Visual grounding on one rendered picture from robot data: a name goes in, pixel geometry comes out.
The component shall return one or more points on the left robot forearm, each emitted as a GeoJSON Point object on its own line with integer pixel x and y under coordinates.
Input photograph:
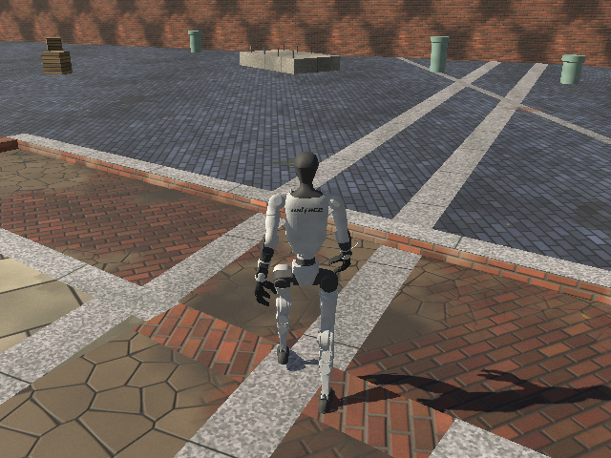
{"type": "Point", "coordinates": [264, 261]}

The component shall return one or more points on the robot left upper arm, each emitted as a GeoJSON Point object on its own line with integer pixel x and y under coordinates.
{"type": "Point", "coordinates": [275, 203]}

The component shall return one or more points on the robot head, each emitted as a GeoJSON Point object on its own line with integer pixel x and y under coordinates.
{"type": "Point", "coordinates": [306, 165]}

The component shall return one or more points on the right robot hand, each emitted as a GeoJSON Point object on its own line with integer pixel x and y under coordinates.
{"type": "Point", "coordinates": [344, 266]}

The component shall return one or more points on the robot right foot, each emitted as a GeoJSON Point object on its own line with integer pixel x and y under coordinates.
{"type": "Point", "coordinates": [324, 404]}

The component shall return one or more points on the robot right upper arm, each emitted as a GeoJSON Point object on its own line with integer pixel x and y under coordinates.
{"type": "Point", "coordinates": [336, 203]}

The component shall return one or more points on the right robot forearm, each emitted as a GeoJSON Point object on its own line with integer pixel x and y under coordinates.
{"type": "Point", "coordinates": [345, 248]}

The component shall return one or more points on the left robot hand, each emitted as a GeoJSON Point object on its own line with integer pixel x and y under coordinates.
{"type": "Point", "coordinates": [259, 291]}

